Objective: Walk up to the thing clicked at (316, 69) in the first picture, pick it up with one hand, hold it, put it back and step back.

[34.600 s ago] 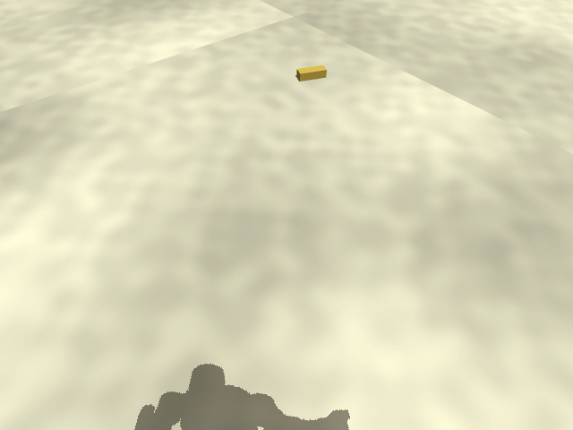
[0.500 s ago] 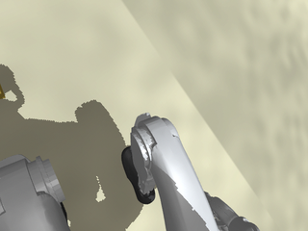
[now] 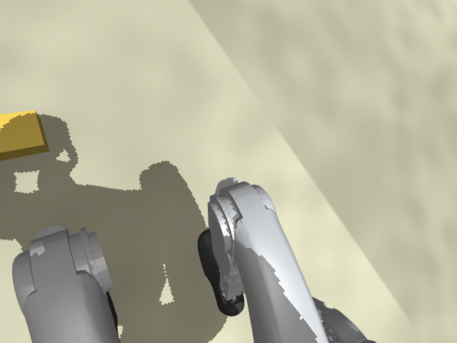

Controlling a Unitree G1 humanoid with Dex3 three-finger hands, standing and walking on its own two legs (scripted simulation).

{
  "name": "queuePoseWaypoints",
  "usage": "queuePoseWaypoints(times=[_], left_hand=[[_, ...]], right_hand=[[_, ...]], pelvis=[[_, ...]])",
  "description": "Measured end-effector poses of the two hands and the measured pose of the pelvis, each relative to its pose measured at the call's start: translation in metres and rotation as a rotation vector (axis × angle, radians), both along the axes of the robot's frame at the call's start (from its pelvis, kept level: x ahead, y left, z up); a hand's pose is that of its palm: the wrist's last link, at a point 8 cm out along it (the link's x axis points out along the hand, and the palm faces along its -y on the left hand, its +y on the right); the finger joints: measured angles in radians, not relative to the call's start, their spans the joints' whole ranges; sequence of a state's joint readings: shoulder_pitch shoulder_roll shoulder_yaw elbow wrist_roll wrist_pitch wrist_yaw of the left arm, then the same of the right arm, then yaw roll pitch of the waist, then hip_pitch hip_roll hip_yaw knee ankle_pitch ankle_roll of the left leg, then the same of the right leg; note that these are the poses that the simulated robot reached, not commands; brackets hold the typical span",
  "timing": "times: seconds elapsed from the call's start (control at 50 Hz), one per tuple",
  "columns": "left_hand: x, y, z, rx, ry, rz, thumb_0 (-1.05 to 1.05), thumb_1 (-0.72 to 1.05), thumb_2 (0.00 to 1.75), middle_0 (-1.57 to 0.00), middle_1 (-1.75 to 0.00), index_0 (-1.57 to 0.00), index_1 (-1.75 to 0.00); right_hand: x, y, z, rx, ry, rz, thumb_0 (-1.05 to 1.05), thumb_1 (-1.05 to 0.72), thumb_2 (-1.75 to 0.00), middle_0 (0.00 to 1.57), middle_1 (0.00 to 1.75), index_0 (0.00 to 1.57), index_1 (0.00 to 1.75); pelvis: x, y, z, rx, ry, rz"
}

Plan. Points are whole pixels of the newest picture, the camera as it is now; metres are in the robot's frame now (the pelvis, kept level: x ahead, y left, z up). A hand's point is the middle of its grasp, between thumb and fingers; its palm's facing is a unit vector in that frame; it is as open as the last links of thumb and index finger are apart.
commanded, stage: withdraw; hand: left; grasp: from above
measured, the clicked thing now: out of the picture +0.47 +0.31 -0.28
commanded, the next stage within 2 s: home in 0.58 s
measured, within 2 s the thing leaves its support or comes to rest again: rests again in 1.14 s
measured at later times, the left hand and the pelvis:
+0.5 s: hand out of the picture +0.44 +0.31 -0.10, palm faces -0.49 -0.10 -0.86, open 13.9 cm; pelvis -0.02 -0.01 +0.04, yaw +6 degrees
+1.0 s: hand out of the picture +0.44 +0.33 -0.08, palm faces -0.32 -0.26 -0.91, open 11.7 cm; pelvis +0.00 +0.00 +0.06, yaw +6 degrees
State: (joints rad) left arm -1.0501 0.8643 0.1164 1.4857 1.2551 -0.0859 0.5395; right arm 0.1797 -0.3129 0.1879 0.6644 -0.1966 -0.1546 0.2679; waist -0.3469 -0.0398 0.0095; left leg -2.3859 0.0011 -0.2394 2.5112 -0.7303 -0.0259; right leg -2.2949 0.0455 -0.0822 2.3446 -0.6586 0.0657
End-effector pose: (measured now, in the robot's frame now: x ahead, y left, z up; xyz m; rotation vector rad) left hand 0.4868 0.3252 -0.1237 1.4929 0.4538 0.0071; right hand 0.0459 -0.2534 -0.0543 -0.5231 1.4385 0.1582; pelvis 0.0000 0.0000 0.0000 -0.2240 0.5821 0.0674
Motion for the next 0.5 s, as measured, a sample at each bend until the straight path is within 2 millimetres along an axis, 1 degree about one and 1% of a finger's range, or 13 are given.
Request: queuePoseWaypoints(times=[0.06, 0.14, 0.2, 0.26, 0.32, 0.38, 0.44, 0.5], left_hand=[[-0.002, 0.009, 0.028, 0.015, 0.018, 0.047, 0.00, -0.50, 0.98, -0.10, -1.01, -0.10, -1.00], [-0.009, 0.014, 0.064, 0.020, 0.100, 0.057, 0.00, -0.51, 1.00, -0.10, -1.00, -0.09, -1.00], [-0.017, 0.012, 0.085, 0.003, 0.166, 0.032, 0.00, -0.51, 1.00, -0.10, -1.00, -0.09, -1.01], [-0.023, 0.005, 0.099, -0.023, 0.207, -0.006, 0.00, -0.51, 1.01, -0.11, -1.00, -0.10, -1.00], [-0.028, -0.001, 0.106, -0.046, 0.219, -0.044, 0.00, -0.50, 1.00, -0.11, -0.99, -0.10, -1.00], [-0.032, -0.006, 0.104, -0.058, 0.220, -0.074, 0.00, -0.50, 1.00, -0.11, -0.99, -0.11, -1.00], [-0.036, -0.009, 0.094, -0.059, 0.224, -0.096, 0.00, -0.49, 1.00, -0.11, -0.99, -0.11, -1.00], [-0.038, -0.010, 0.079, -0.056, 0.233, -0.110, 0.00, -0.49, 1.00, -0.11, -0.99, -0.11, -0.99]], right_hand=[[0.008, -0.002, -0.005, 0.024, -0.022, -0.044, 0.00, -0.90, -0.90, 0.20, 0.30, 0.20, 0.30], [0.019, -0.004, -0.006, 0.044, -0.045, -0.088, 0.00, -0.91, -0.90, 0.20, 0.30, 0.20, 0.30], [0.026, -0.007, -0.002, 0.043, -0.056, -0.099, 0.00, -0.91, -0.90, 0.20, 0.30, 0.20, 0.30], [0.031, -0.013, 0.005, 0.018, -0.069, -0.093, 0.00, -0.91, -0.90, 0.20, 0.30, 0.20, 0.30], [0.034, -0.020, 0.014, -0.023, -0.085, -0.082, 0.00, -0.91, -0.90, 0.20, 0.30, 0.20, 0.30], [0.034, -0.027, 0.020, -0.064, -0.094, -0.070, 0.00, -0.90, -0.90, 0.20, 0.30, 0.20, 0.30], [0.030, -0.032, 0.022, -0.098, -0.094, -0.060, 0.00, -0.90, -0.90, 0.20, 0.30, 0.20, 0.30], [0.023, -0.035, 0.021, -0.121, -0.085, -0.053, 0.00, -0.90, -0.90, 0.20, 0.30, 0.20, 0.30]], pelvis=[[0.000, -0.001, 0.007, 0.014, 0.019, 0.009], [-0.003, -0.002, 0.021, 0.036, 0.029, 0.029], [-0.006, -0.003, 0.033, 0.050, 0.028, 0.044], [-0.010, -0.006, 0.043, 0.060, 0.021, 0.054], [-0.014, -0.008, 0.049, 0.067, 0.014, 0.059], [-0.017, -0.010, 0.050, 0.071, 0.007, 0.061], [-0.019, -0.011, 0.048, 0.072, 0.003, 0.061], [-0.020, -0.011, 0.041, 0.072, -0.003, 0.058]])
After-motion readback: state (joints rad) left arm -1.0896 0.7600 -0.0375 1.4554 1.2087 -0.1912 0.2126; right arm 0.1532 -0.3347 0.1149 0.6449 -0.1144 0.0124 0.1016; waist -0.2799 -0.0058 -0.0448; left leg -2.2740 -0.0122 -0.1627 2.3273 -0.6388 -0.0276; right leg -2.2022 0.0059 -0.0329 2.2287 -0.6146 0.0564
